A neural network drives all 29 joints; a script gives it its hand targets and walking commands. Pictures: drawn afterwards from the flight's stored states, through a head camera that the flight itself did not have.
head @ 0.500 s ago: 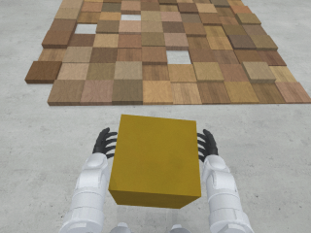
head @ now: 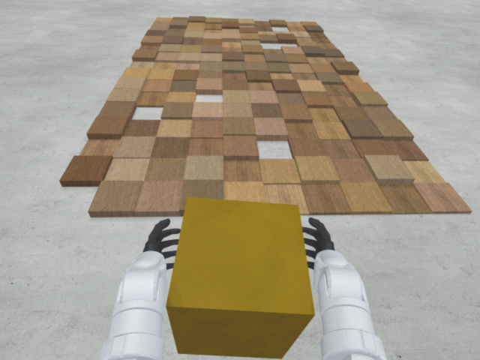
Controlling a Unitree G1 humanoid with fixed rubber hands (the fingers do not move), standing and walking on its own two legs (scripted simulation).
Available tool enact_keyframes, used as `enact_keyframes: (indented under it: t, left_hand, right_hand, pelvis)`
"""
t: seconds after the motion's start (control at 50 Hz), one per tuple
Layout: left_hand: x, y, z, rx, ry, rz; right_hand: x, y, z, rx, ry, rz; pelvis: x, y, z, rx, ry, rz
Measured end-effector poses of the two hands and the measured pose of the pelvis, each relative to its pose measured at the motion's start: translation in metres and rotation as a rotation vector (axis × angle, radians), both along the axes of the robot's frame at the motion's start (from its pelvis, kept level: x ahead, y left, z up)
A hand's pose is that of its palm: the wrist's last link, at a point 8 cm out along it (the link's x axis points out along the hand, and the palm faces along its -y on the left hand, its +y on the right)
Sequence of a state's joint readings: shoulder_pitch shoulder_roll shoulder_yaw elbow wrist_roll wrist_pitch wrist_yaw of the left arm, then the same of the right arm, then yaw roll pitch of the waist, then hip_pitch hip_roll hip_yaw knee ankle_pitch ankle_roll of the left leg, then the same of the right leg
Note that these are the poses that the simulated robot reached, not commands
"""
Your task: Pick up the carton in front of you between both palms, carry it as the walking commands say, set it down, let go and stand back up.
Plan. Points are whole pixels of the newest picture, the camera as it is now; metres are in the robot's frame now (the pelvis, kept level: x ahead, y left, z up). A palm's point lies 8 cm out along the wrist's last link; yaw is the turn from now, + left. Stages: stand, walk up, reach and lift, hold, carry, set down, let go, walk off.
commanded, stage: reach and lift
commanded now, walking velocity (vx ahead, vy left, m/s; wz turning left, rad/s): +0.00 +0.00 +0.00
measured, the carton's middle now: (236, 281) +0.30 +0.00 -0.05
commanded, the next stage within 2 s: hold in 0.82 s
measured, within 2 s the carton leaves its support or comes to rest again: neither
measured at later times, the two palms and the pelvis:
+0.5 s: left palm (153, 250) +0.31 +0.15 +0.04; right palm (323, 251) +0.31 -0.15 +0.04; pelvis +0.01 +0.00 +0.01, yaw +0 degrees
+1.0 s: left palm (151, 248) +0.30 +0.15 +0.06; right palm (329, 248) +0.30 -0.15 +0.06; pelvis +0.01 +0.00 +0.01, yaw +0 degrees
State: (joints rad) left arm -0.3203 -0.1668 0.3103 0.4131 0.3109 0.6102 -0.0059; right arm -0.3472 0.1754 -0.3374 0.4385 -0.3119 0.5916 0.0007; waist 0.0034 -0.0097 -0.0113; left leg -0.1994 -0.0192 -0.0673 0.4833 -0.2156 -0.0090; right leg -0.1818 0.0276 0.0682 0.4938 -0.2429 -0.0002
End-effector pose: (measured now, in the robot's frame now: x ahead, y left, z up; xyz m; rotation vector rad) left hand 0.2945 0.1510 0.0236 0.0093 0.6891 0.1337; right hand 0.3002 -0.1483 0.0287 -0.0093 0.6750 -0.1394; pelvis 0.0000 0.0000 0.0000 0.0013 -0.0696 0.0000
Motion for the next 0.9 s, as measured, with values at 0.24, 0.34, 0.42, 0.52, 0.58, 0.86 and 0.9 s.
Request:
enact_keyframes:
  t: [0.24, 0.34, 0.42, 0.52, 0.58, 0.86, 0.9]
  left_hand:
    - [0.004, 0.001, 0.006, -0.006, -0.019, 0.001]
    - [0.007, 0.001, 0.009, 0.005, -0.018, -0.009]
    - [0.010, 0.002, 0.010, 0.013, -0.016, -0.016]
    - [0.011, 0.002, 0.012, 0.020, -0.012, -0.022]
    - [0.011, 0.002, 0.013, 0.024, -0.010, -0.023]
    - [0.007, 0.000, 0.020, 0.029, -0.014, -0.022]
    - [0.006, 0.000, 0.024, 0.029, -0.025, -0.022]
  right_hand:
    - [0.002, 0.001, 0.005, 0.006, -0.019, -0.008]
    - [0.005, 0.001, 0.008, -0.004, -0.019, -0.005]
    - [0.007, 0.002, 0.010, -0.012, -0.017, 0.000]
    - [0.009, 0.002, 0.012, -0.019, -0.013, 0.007]
    - [0.009, 0.002, 0.013, -0.023, -0.011, 0.011]
    - [0.006, 0.000, 0.020, -0.027, -0.016, 0.019]
    - [0.005, 0.000, 0.024, -0.027, -0.027, 0.018]
  pelvis:
    - [-0.005, 0.002, 0.001, 0.000, -0.010, -0.002]
    - [0.000, 0.004, 0.003, 0.000, -0.012, -0.005]
    - [0.005, 0.004, 0.005, 0.000, -0.013, -0.006]
    - [0.011, 0.005, 0.006, 0.000, -0.015, -0.007]
    - [0.014, 0.005, 0.007, 0.000, -0.017, -0.007]
    - [0.016, 0.002, 0.008, 0.001, -0.035, -0.004]
    - [0.016, 0.002, 0.009, 0.000, -0.038, -0.002]
